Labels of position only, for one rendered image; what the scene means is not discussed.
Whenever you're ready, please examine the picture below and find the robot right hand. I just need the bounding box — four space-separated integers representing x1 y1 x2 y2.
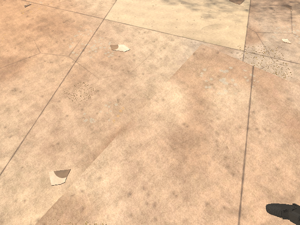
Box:
265 203 300 225

